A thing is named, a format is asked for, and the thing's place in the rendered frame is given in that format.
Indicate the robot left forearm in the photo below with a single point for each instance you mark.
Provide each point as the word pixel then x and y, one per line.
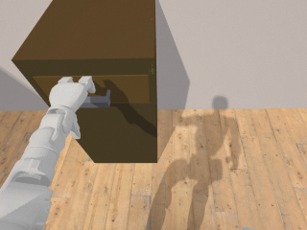
pixel 37 164

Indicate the left robot upper arm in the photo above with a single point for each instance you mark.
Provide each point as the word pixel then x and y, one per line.
pixel 25 206

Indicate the handle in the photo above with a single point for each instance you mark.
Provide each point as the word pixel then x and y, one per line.
pixel 97 101

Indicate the robot left hand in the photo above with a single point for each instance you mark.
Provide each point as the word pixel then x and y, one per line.
pixel 72 95

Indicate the cabinet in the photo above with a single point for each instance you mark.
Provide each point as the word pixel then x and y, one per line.
pixel 100 38

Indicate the drawer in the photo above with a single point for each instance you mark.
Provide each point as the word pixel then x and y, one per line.
pixel 123 88

